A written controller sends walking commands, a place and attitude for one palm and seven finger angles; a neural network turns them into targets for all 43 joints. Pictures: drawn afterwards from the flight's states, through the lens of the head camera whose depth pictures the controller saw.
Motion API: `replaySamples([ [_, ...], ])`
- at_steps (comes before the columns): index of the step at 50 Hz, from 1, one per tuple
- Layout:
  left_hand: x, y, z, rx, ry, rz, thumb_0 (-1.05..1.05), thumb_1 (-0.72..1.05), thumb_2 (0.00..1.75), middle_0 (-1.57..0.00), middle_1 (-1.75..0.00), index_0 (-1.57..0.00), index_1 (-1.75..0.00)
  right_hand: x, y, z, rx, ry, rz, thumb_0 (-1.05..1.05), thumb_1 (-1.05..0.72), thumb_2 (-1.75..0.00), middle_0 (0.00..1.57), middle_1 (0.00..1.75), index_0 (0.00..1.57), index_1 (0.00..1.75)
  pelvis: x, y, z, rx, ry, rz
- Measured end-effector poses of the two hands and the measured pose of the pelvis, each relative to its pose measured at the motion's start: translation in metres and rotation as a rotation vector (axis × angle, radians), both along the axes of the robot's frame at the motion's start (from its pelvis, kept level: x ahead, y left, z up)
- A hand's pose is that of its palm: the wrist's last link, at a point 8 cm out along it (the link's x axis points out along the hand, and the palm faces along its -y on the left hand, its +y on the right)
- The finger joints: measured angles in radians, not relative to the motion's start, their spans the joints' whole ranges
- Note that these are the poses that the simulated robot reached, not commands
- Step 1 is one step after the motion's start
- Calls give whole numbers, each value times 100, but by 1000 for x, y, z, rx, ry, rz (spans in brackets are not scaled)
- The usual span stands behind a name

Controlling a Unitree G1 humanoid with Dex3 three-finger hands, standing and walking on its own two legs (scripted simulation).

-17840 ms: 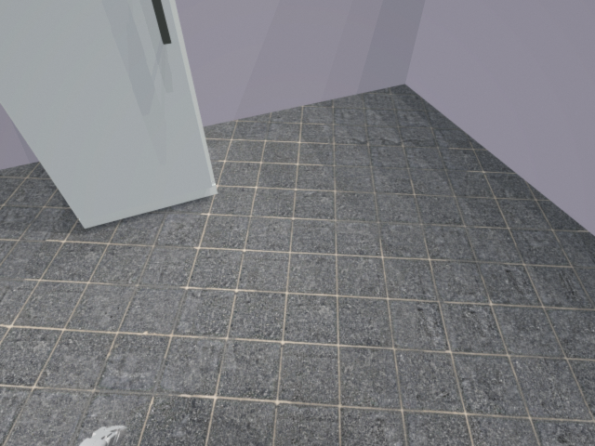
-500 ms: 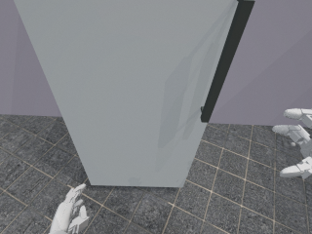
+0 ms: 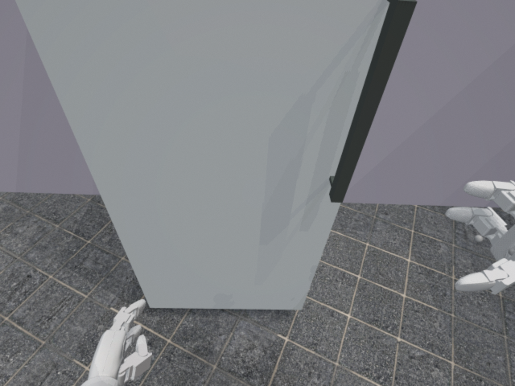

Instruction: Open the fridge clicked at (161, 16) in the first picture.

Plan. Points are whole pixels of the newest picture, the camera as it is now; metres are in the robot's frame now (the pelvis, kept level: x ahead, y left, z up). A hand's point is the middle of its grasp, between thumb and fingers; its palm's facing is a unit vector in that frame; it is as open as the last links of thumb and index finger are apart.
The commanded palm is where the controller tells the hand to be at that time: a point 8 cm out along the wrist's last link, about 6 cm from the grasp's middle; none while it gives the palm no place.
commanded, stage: move the hooked fingers beside the handle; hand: right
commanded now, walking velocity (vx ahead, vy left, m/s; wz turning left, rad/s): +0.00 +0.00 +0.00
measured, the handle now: (358, 116) +0.51 -0.16 +0.19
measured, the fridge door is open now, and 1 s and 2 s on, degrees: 0 0 0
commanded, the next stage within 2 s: none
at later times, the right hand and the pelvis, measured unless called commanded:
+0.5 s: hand (447, 204) +0.34 -0.26 +0.16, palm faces +0.03 +1.00 -0.03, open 14.0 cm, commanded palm +0.31 -0.31 +0.16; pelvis +0.00 -0.01 +0.00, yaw +1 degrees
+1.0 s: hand (417, 180) +0.39 -0.24 +0.16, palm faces +0.02 +1.00 -0.01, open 14.0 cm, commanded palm +0.37 -0.29 +0.15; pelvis +0.00 +0.00 +0.00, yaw +1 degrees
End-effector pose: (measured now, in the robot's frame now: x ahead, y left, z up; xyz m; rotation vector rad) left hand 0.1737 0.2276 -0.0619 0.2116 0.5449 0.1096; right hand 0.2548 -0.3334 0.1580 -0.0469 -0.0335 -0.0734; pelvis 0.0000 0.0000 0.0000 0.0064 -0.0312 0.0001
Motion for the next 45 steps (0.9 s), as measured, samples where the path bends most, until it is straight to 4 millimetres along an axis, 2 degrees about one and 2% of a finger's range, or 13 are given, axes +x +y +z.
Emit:
replaySamples([
  [6,-3,0,-2,13,23,6,1,91,89,-20,-30,-20,-30,14,-1,-4,11,11,2,-1,50,-30,30,120,31,120,-1,-2,0,1,5,-4],
  [18,-21,4,-8,13,71,53,1,91,89,-20,-30,-20,-30,52,10,-3,24,16,38,-1,50,-30,30,120,31,120,1,-6,0,-1,25,10],
  [36,-32,12,-14,23,129,82,1,91,89,-20,-30,-20,-30,76,24,-2,21,20,34,-1,50,-30,30,120,30,120,2,-6,0,-2,37,12],
  [45,-43,16,-19,20,164,99,1,91,89,-20,-30,-20,-30,101,39,1,27,35,54,-1,50,-30,30,120,31,120,0,-4,0,-3,49,12],
])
